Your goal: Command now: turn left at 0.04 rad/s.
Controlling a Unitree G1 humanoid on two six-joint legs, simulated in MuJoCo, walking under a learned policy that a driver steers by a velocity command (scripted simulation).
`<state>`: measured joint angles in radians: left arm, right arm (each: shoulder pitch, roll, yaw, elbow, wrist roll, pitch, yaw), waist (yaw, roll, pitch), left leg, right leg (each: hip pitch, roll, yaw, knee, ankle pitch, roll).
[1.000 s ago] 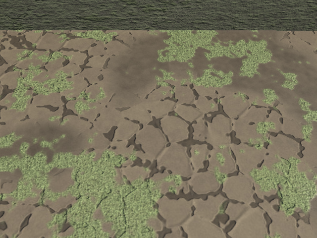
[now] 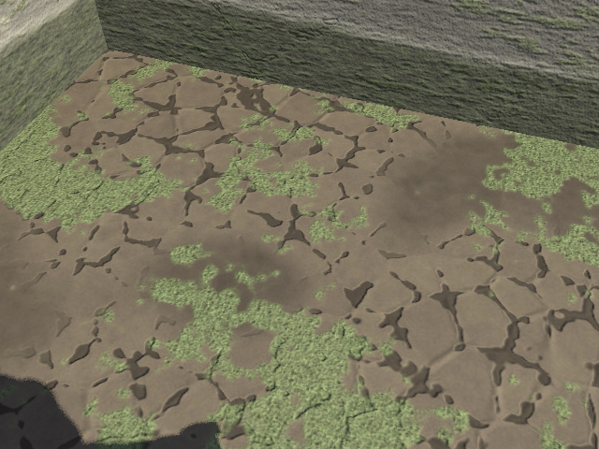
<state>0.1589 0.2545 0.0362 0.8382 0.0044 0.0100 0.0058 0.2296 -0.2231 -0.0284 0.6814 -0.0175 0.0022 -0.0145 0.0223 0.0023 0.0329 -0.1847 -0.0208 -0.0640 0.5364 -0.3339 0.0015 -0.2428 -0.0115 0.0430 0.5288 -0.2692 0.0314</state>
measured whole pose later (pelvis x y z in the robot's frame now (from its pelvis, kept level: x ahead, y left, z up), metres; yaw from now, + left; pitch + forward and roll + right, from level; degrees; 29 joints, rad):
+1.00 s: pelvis +0.42 -0.05 -0.02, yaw -1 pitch +2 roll +1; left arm 0.48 0.23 0.03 1.01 0.01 -0.08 0.00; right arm 0.06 -0.26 -0.02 0.73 -0.05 -0.07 0.02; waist 0.05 -0.01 0.05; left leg -0.51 -0.05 0.12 0.64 -0.17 0.12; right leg -0.03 0.01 0.03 0.99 -0.40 -0.09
